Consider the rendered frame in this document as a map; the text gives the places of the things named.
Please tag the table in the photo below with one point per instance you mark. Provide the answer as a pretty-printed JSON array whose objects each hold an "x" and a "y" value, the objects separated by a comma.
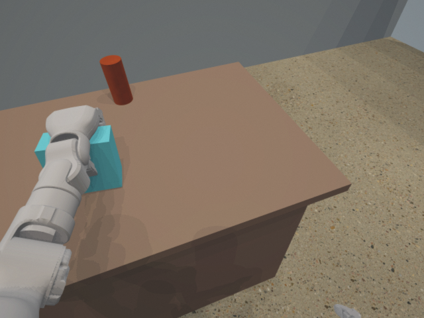
[{"x": 216, "y": 177}]

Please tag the robot right hand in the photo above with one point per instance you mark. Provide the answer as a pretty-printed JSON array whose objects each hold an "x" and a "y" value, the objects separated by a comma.
[{"x": 346, "y": 312}]

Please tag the robot left hand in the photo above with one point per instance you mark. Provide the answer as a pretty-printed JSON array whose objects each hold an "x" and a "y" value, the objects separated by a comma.
[{"x": 84, "y": 119}]

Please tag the sponge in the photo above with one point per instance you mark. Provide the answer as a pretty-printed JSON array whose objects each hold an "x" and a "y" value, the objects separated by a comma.
[{"x": 104, "y": 155}]

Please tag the left robot forearm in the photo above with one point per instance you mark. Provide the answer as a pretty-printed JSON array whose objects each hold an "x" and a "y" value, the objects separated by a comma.
[{"x": 50, "y": 210}]

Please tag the robot left upper arm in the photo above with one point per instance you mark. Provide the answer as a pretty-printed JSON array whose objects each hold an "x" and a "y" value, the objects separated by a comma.
[{"x": 33, "y": 274}]

